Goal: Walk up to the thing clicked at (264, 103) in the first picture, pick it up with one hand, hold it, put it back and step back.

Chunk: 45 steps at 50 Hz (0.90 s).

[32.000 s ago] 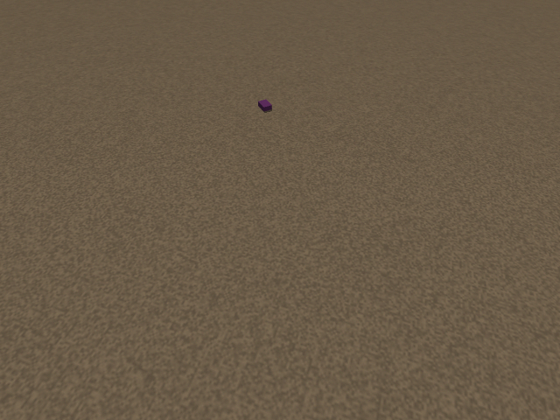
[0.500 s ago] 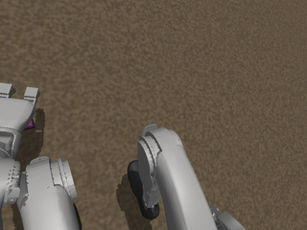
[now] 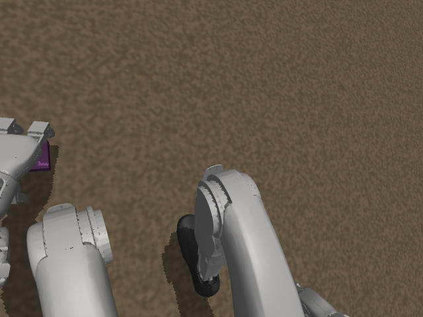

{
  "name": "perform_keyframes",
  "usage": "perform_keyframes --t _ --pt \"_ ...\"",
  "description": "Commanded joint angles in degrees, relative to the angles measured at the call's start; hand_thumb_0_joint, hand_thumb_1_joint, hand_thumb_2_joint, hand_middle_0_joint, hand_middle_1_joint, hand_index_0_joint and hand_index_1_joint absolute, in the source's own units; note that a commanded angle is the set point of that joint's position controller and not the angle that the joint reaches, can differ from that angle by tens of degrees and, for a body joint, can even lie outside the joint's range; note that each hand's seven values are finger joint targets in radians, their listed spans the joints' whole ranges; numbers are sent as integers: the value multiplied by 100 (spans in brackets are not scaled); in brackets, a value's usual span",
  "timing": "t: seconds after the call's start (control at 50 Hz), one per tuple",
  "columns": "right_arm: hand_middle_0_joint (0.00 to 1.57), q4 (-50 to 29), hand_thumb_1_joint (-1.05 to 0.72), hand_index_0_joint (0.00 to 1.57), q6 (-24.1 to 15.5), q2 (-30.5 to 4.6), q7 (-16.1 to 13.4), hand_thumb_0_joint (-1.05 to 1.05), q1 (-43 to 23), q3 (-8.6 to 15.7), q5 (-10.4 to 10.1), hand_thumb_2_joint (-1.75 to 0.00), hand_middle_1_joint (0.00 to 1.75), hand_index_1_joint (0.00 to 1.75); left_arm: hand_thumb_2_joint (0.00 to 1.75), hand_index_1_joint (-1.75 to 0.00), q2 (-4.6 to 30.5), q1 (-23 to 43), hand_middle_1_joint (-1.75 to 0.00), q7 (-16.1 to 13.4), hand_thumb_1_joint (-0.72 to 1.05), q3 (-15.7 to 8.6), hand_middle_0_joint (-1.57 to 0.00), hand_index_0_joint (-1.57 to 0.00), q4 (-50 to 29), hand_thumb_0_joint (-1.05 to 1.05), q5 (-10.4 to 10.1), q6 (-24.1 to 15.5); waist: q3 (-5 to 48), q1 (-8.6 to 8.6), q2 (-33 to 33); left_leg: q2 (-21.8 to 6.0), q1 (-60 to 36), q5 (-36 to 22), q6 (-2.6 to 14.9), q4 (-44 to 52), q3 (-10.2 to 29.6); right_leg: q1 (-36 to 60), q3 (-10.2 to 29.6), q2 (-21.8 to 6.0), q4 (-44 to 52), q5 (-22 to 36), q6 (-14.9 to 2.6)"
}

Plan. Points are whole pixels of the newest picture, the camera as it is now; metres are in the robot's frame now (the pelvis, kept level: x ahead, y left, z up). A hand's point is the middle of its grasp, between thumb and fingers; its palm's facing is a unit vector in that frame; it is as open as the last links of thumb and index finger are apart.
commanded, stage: rest palm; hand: left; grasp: from above
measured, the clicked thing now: (25, 156) +0.44 +0.23 -0.29
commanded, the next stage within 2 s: close in 1.32 s
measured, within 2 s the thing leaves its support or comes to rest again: neither
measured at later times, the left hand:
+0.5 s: hand (10, 155) +0.44 +0.24 -0.26, palm faces -0.56 -0.06 -0.83, open 14.4 cm
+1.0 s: hand (20, 146) +0.45 +0.22 -0.23, palm faces -0.25 +0.06 -0.97, open 14.0 cm
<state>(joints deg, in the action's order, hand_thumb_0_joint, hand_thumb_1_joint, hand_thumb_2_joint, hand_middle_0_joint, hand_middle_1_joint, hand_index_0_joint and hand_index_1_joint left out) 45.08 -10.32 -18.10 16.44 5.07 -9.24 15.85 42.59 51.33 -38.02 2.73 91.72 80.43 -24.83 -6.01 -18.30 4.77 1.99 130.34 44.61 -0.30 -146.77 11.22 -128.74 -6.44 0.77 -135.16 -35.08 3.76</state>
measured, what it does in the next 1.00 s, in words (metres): stands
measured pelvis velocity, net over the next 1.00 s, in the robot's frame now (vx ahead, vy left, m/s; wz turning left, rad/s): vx -0.01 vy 0.01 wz -0.03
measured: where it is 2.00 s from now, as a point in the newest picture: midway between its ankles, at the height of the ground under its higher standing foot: (154, 297)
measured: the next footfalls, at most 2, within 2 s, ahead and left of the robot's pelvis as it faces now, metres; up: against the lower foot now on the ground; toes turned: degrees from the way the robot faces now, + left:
none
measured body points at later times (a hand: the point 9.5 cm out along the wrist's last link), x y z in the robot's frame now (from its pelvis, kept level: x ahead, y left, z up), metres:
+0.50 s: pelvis +0.00 +0.00 +0.00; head +0.28 +0.09 +0.34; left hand +0.46 +0.25 -0.21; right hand +0.05 -0.27 -0.07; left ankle +0.06 +0.12 -0.27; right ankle +0.12 -0.13 -0.27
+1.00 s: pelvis -0.01 +0.01 +0.02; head +0.25 +0.13 +0.36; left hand +0.45 +0.22 -0.17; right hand +0.07 -0.27 -0.04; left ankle +0.06 +0.12 -0.27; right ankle +0.12 -0.13 -0.27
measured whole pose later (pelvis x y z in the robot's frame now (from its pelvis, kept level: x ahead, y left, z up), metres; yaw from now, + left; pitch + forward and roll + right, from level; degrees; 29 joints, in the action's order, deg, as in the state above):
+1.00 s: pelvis -0.01 +0.01 +0.02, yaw -2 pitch +30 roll -14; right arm 40.5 -13.6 -19.4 19.4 2.9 -10.8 15.1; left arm 42.5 55.9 -54.3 5.5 98.2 80.8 -7.6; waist -4.0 -23.4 6.0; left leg 1.0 131.5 42.8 1.1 -143.4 10.8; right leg -128.8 -6.5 1.6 -130.7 -33.2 3.8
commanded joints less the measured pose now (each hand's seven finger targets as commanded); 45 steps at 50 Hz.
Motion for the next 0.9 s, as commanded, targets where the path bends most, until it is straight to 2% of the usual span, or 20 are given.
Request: perform_keyframes --t 0.0,0.06,0.14,0.2,0.26,0.3,0.34,0.38,0.4,0.44,0.46,0.48,0.52,0.58,0.64,0.72,0.76,0.78,0.82,0.88 --pt "20 198 -90 20 -32 -1794 -100 0 877 493 73 -90 30 30 81 -91 625 1608 -96 -1155 -35 305 -11 -15 -256 0 435 166 3361 -563 -2110 -109 -2482 -948 79 1931 -542 1796 -714 416 1354 487 -492" --pt "20 58 -90 20 -91 -1794 -6 0 761 596 83 -90 30 30 85 -96 439 1795 -100 -1681 -40 449 -7 -11 -110 0 613 720 3223 -745 -2224 -163 -2544 -1022 -22 2054 -458 1521 -704 378 1252 638 -474" --pt "20 -381 -90 20 -288 -1930 243 0 541 671 -90 -90 30 30 92 -95 276 2093 -97 -1870 -47 243 -4 -6 149 0 185 1613 3113 -789 -2618 -302 -2473 -1063 -119 2247 -133 1107 -655 155 976 921 -472" --pt "20 -472 -90 20 -365 -2005 390 0 697 609 -149 -90 30 30 95 -95 409 2323 -95 -1660 -51 -76 -5 -5 333 0 -142 2077 3185 -837 -2560 -254 -2260 -1149 -84 2078 -175 1206 -587 127 933 1038 -457" --pt "20 -671 -91 20 -468 -2084 477 0 808 643 -251 -91 30 30 97 -97 753 2335 -96 -1001 -53 -610 -5 -4 557 0 -460 2235 3152 -807 -2582 -129 -2028 -1297 21 1848 -421 1557 -537 84 951 1231 -448" --pt "20 -539 -91 20 -448 -1934 478 0 989 561 -305 -91 30 30 98 -97 889 1945 -95 -424 -54 -748 -6 -4 859 0 -553 2201 3212 -660 -2492 -61 -1883 -1299 71 1872 -446 1642 -521 60 927 1127 -475" --pt "20 -534 -91 20 -423 -1836 429 0 1016 503 -343 -91 30 30 97 -98 911 1483 -96 115 -53 -650 -6 -4 827 0 -706 2026 3473 -496 -2513 -4 -2047 -1333 108 1882 -482 1921 -537 94 971 1124 -482" --pt "20 -558 -91 20 -373 -2042 348 0 1174 642 -309 -91 30 30 96 -99 945 1415 -99 468 -51 -551 -6 -5 352 0 -775 1760 4053 -457 -2668 5 -2565 -1727 82 1946 -468 2225 -577 116 973 1422 -471" --pt "20 -634 -91 20 -328 -2007 326 0 1125 635 -336 -91 30 30 94 -99 923 1470 -100 610 -49 -353 -7 -7 46 0 -781 1588 4234 -400 -2823 2 -2623 -1838 61 1938 -508 2401 -585 148 966 1499 -499" --pt "20 -569 -91 20 -176 -2033 268 0 1301 584 -311 -91 30 30 93 -97 1009 1543 -97 782 -48 -337 -9 -9 -355 0 -836 1249 4255 -431 -2750 12 -2546 -2008 52 1863 -533 2602 -620 180 1031 1622 -549" --pt "20 -668 -91 20 -137 -2103 226 0 1348 555 -300 -91 30 30 94 -96 1039 1475 -96 859 -48 -381 -9 -9 -380 0 -814 1089 4130 -580 -2516 7 -2417 -2164 59 1673 -573 2663 -651 167 1066 1776 -541" --pt "20 -642 -91 20 -63 -2093 173 0 1450 520 -309 -91 30 30 94 -95 1040 1513 -95 902 -48 -389 -9 -9 -619 0 -849 884 4190 -578 -2367 16 -2261 -2216 80 1616 -609 2867 -660 196 1127 1816 -552" --pt "20 -617 -90 20 5 -2008 96 0 1504 304 -271 -91 30 30 93 -94 927 1966 -95 917 -47 -224 -8 -9 -1048 0 -827 429 4069 -810 -2034 6 -2108 -2198 114 1356 -620 3049 -657 194 1217 1901 -527" --pt "20 -615 -90 20 67 -2018 -52 0 1480 267 -236 -90 30 30 90 -92 1216 1756 -94 619 -44 -363 -8 -9 -1174 0 -755 -185 4080 -655 -1735 -11 -2050 -1951 129 1258 -565 3208 -616 205 1298 1610 -517" --pt "20 -337 -90 20 62 -1934 -91 0 1254 274 -21 -90 30 30 90 -93 939 1507 -96 102 -43 -76 -4 -7 -530 0 -317 -418 3747 -547 -1941 -26 -2272 -1356 91 1468 -561 2565 -661 287 1324 877 -521" --pt "20 -146 -90 20 49 -1955 -185 0 845 255 81 -90 30 30 87 -96 1186 1591 -100 -905 -41 218 -5 -9 -380 0 486 -149 3278 -564 -2213 -92 -2658 -817 22 1879 -606 2123 -716 445 1450 349 -514" --pt "20 -19 -90 20 13 -1868 -165 0 621 314 134 -90 30 30 89 -96 1114 1557 -98 -1397 -42 363 -7 -9 -415 0 629 172 3097 -589 -2188 -160 -2560 -792 -25 2004 -562 1972 -712 471 1511 328 -500" --pt "20 -37 -90 20 -28 -1885 -134 0 613 345 176 -90 30 30 90 -98 1062 1696 -100 -1597 -44 393 -5 -8 -373 0 716 381 3091 -703 -2315 -179 -2677 -843 -54 2060 -558 1916 -695 455 1526 412 -488" --pt "20 -152 -90 20 -121 -1805 -13 0 485 400 131 -90 30 30 91 -98 779 1919 -100 -1885 -46 491 -5 -6 -384 0 586 816 3035 -808 -2469 -269 -2581 -841 -106 2189 -408 1645 -705 391 1392 586 -465" --pt "20 -494 -90 20 -327 -1916 173 0 419 395 -47 -90 30 30 93 -95 572 2119 -96 -2046 -48 328 -4 -5 -203 0 128 1576 3028 -942 -2475 -362 -2360 -850 -112 2199 -241 1472 -651 211 1298 836 -405"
